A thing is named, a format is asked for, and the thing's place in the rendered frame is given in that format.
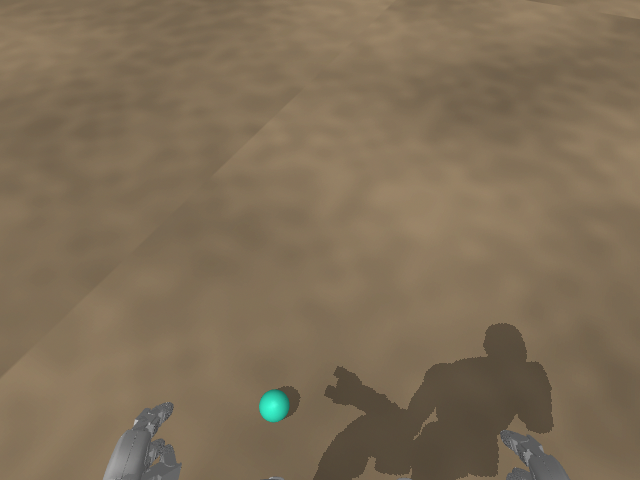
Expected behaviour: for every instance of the right robot hand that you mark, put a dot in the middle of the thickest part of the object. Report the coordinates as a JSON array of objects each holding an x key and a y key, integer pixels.
[{"x": 531, "y": 453}]

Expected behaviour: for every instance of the left robot hand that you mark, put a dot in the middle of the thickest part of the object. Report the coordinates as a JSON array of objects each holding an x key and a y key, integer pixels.
[{"x": 134, "y": 452}]

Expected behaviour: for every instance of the ball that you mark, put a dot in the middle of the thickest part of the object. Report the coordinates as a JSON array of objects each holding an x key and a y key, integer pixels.
[{"x": 274, "y": 405}]

